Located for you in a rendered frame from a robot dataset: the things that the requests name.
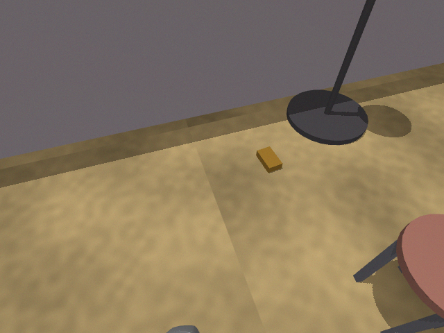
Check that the small box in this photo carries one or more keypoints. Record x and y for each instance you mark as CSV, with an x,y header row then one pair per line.
x,y
269,159

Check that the stool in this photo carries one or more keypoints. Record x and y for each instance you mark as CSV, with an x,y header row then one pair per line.
x,y
420,252

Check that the coat stand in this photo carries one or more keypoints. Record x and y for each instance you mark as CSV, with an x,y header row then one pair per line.
x,y
328,117

